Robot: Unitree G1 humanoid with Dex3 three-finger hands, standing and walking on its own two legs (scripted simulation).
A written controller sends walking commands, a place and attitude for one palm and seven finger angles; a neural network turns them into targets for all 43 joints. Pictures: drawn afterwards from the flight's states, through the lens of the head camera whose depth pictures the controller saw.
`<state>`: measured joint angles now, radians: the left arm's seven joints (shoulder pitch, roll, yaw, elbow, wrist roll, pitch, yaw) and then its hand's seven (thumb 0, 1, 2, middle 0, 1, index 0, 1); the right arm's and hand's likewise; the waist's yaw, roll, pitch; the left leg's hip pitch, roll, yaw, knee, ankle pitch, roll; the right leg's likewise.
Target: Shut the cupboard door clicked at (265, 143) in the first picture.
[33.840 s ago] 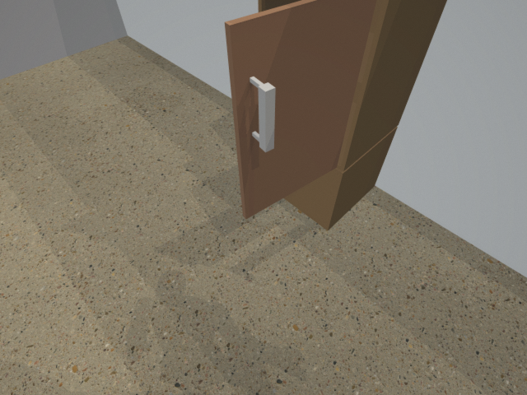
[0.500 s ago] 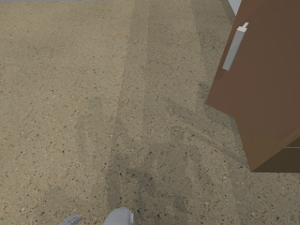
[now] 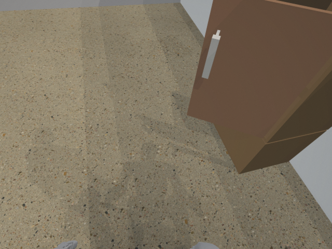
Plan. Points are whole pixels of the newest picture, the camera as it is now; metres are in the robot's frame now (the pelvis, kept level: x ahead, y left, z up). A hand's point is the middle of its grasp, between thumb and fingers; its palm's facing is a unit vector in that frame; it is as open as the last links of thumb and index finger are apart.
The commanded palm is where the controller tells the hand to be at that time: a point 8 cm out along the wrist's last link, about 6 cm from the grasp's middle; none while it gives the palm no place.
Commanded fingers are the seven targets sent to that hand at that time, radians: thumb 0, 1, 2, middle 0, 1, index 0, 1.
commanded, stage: turn to face it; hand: left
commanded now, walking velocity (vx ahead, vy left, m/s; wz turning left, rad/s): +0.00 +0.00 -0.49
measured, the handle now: (211, 54) +0.74 -0.11 +0.05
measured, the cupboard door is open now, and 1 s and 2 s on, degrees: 56 56 56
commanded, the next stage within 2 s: take the last steps up to it in 0.42 s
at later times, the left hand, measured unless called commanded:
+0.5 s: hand out of the picture +0.12 +0.16 -0.18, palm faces -0.17 -0.96 -0.21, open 7.4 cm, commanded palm none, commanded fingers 0.00 0.90 0.90 -0.20 -0.30 -0.20 -0.30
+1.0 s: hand (138, 216) +0.22 +0.09 -0.17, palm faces -0.36 -0.91 -0.22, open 7.4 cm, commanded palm none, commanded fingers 0.00 0.90 0.90 -0.20 -0.30 -0.20 -0.30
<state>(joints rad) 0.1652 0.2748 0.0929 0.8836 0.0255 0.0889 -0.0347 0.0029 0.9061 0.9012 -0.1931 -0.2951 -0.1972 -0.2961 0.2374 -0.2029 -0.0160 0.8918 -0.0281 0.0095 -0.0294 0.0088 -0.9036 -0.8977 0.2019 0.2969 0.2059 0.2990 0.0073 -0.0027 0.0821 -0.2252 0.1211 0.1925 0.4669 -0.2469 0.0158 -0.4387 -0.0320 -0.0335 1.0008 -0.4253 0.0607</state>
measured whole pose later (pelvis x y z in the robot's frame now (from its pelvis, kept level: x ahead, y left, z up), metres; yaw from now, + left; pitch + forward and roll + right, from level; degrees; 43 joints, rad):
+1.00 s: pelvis +0.07 -0.06 -0.01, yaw -19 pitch +0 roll +1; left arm 0.17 0.22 0.06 0.98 0.03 0.01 -0.05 0.00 0.91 0.90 -0.19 -0.30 -0.20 -0.30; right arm 0.44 -0.19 -0.05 1.08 -0.03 -0.01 -0.02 0.01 -0.90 -0.90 0.20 0.30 0.20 0.30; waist -0.06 0.01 0.02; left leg -0.13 0.11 0.16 0.49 -0.35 -0.04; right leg -0.30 -0.05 -0.06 0.52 -0.28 -0.01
